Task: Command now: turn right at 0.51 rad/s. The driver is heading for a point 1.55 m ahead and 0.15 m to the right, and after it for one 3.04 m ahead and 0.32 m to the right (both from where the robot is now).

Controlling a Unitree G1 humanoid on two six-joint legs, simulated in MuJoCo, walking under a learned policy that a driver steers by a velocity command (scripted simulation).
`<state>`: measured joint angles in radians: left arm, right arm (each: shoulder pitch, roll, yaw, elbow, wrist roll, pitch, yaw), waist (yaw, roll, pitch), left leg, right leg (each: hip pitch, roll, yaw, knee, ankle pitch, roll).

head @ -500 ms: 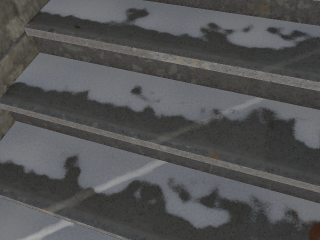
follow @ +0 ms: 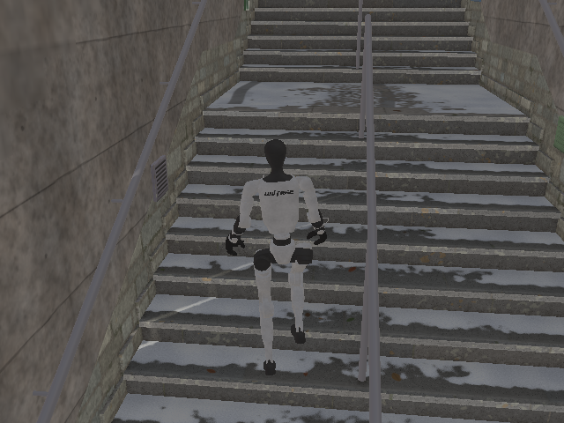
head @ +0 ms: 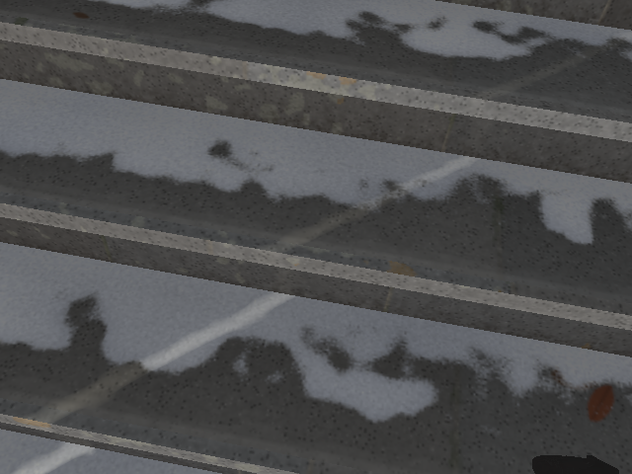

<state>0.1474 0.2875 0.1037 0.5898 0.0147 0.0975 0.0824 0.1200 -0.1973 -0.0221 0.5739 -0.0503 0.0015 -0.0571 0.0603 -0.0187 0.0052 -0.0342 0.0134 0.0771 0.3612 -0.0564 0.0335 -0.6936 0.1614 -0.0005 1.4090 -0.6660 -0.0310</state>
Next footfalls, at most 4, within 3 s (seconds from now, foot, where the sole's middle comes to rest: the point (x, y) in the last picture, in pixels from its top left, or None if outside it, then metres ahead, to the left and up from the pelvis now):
0.42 right None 0.16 -0.10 -0.64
0.96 left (333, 387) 0.54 0.00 -0.49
1.42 right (459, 211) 0.83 -0.20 -0.33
1.92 left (299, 32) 1.13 0.12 -0.17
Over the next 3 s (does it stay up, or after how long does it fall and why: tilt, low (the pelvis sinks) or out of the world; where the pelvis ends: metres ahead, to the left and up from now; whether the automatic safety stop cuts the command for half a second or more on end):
stays up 1.49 -0.10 0.78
